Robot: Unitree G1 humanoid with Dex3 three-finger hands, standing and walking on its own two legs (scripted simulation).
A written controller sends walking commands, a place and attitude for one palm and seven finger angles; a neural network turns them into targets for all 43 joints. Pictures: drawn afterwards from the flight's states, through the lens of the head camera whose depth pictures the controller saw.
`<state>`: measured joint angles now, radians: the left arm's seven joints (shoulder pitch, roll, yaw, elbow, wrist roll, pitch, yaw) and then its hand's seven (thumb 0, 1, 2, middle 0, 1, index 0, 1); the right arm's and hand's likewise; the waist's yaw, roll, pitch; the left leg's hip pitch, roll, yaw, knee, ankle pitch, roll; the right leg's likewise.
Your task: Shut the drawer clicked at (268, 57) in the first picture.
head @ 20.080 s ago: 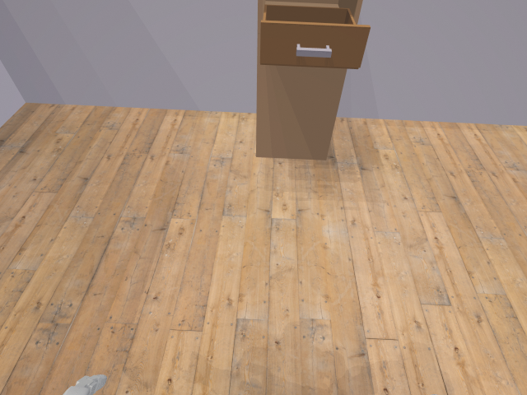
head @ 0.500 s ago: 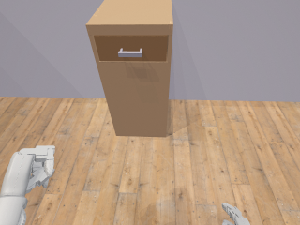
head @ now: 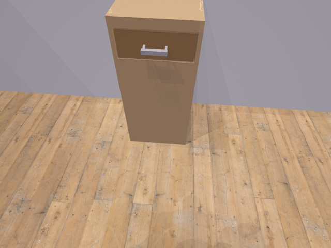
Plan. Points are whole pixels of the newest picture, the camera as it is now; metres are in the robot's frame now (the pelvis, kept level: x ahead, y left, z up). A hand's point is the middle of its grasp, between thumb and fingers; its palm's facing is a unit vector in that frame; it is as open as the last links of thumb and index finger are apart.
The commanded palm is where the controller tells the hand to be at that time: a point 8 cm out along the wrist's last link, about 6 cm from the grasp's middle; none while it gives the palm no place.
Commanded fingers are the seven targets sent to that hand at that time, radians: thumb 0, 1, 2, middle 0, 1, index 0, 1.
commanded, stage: let the arm hang, fingers relaxed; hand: left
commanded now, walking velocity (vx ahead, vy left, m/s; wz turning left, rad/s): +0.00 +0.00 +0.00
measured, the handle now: (154, 49) +0.90 +0.11 +0.00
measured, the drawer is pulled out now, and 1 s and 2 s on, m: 0.00 0.00 0.00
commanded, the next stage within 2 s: look to check the result in 0.52 s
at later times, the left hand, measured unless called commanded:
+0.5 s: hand out of the picture +0.01 +0.15 -0.18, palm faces +0.01 -0.98 -0.18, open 7.3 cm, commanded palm none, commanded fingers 0.00 0.90 0.90 -0.20 -0.30 -0.20 -0.30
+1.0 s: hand out of the picture +0.02 +0.14 -0.18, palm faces +0.02 -0.98 -0.18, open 7.4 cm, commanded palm none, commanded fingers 0.00 0.90 0.90 -0.20 -0.30 -0.20 -0.30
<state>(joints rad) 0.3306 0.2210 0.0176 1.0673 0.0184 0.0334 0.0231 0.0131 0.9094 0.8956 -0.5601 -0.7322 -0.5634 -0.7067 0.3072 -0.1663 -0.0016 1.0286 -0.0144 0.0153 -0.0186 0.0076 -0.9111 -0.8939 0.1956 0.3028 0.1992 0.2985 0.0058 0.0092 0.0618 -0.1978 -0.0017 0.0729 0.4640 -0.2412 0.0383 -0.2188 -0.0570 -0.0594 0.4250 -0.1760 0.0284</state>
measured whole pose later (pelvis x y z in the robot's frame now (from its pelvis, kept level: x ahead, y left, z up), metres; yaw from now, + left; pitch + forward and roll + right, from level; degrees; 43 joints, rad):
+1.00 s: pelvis +0.02 -0.02 +0.00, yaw -1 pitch -2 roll +0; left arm 0.27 0.13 0.02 1.15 0.01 0.00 0.04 0.01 0.91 0.90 -0.19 -0.30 -0.20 -0.30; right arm 0.30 -0.12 -0.02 1.13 -0.01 -0.01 -0.04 0.00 -0.91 -0.89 0.19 0.30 0.20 0.30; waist -0.01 0.01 0.06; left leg -0.14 0.02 0.08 0.42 -0.25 0.01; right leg -0.19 -0.03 -0.05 0.42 -0.20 0.01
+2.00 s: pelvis +0.03 -0.02 +0.00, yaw -1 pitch -1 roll +0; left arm 0.20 0.18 0.03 1.15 0.02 -0.01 0.03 0.01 0.91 0.90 -0.20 -0.30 -0.20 -0.30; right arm 0.23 -0.17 -0.02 1.14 -0.01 -0.01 -0.03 0.00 -0.91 -0.89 0.20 0.30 0.20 0.30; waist -0.01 0.01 0.07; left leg -0.10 0.03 0.08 0.37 -0.24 0.00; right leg -0.16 -0.02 -0.05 0.38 -0.20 0.00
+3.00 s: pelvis +0.03 -0.03 +0.01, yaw -1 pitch -2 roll +0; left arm 0.15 0.26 0.03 1.15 0.02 -0.02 0.01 0.01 0.91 0.90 -0.20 -0.30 -0.20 -0.30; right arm 0.18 -0.25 -0.02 1.14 -0.01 -0.01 -0.02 0.00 -0.91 -0.89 0.20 0.30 0.20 0.30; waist -0.01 0.00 0.06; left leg -0.08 0.03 0.08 0.32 -0.21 0.00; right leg -0.13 -0.02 -0.05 0.33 -0.17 0.00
